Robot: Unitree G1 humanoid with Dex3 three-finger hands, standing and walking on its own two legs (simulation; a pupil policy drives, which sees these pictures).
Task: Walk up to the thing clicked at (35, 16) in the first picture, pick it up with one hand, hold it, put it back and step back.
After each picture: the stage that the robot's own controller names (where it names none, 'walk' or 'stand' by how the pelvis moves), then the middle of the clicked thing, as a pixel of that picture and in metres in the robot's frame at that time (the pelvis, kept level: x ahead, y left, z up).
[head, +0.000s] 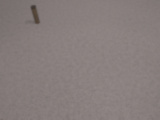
stand; (35, 14) +1.90 +0.61 -0.65
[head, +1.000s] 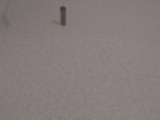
walk; (63, 16) +1.82 +0.25 -0.63
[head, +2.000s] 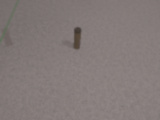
walk; (77, 38) +1.22 +0.05 -0.63
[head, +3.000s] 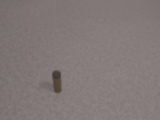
walk; (57, 82) +0.77 +0.16 -0.64
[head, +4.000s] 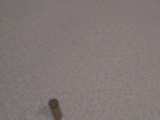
walk; (55, 110) +0.54 +0.21 -0.64
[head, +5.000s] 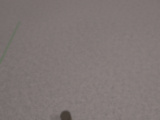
stand; out of the picture +0.45 +0.17 -0.63
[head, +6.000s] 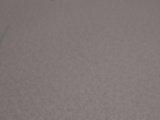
stand; out of the picture +0.40 +0.19 -0.66
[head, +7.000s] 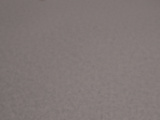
stand; out of the picture +0.38 +0.22 -0.66
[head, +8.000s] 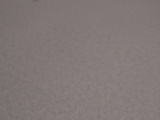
stand; out of the picture +0.37 +0.23 -0.65
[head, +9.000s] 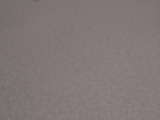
stand; out of the picture +0.37 +0.22 -0.66
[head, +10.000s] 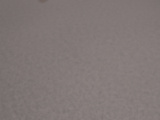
stand; out of the picture +0.39 +0.21 -0.66
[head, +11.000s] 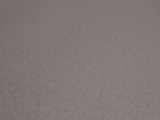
stand; out of the picture +0.39 +0.20 -0.66
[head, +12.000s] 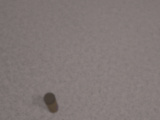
go down; (51, 103) +0.44 +0.18 -0.57
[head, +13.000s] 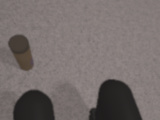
go down; (23, 55) +0.50 +0.20 -0.26
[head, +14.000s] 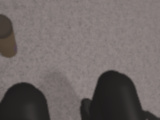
close in; (5, 40) +0.49 +0.22 -0.22
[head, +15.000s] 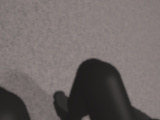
close; out of the picture +0.48 +0.26 -0.17
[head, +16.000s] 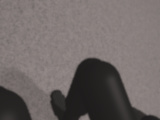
lift; out of the picture +0.46 +0.26 -0.17
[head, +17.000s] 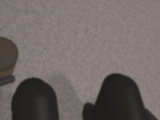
lift; (1, 64) +0.36 +0.25 -0.08
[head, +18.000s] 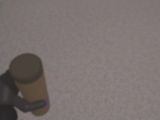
lift; (34, 90) +0.31 +0.16 +0.06
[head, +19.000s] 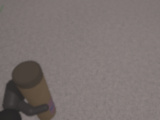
hold; (38, 95) +0.30 +0.15 +0.03
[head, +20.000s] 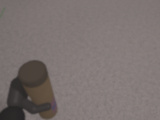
hold; (41, 94) +0.31 +0.14 +0.03
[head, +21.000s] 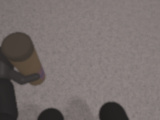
crouch; (28, 64) +0.40 +0.16 -0.03
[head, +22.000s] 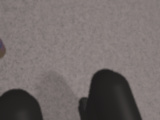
lower; out of the picture +0.49 +0.22 -0.09
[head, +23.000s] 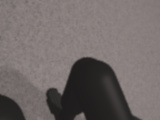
lower; out of the picture +0.47 +0.26 -0.18
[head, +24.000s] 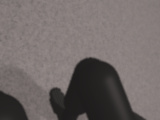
lower; out of the picture +0.46 +0.26 -0.17
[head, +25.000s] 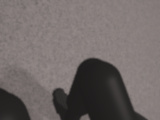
lower; out of the picture +0.46 +0.26 -0.17
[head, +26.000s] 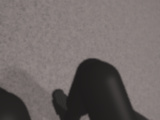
lower; out of the picture +0.45 +0.25 -0.17
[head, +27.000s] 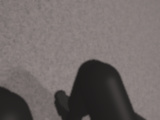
open; out of the picture +0.46 +0.23 -0.18
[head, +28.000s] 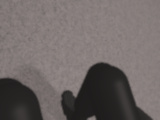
stand; out of the picture +0.46 +0.22 -0.19
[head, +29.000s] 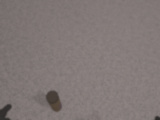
stand; (54, 102) +0.42 +0.16 -0.52
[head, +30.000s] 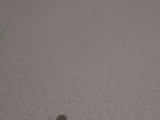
stand; out of the picture +0.41 +0.15 -0.60
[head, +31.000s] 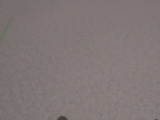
stand; out of the picture +0.40 +0.14 -0.60
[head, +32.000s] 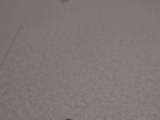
stand; out of the picture +0.43 +0.15 -0.65
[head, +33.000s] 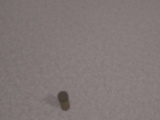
walk; (64, 101) +0.46 +0.13 -0.63
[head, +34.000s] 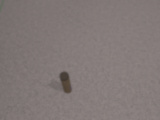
walk; (66, 83) +0.66 +0.17 -0.64
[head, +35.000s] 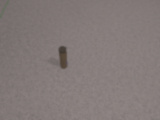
stand; (63, 58) +0.98 +0.16 -0.64
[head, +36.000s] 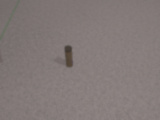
stand; (68, 57) +1.04 +0.14 -0.65
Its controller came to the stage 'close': yes
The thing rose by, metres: 0.68
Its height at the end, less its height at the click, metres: +0.00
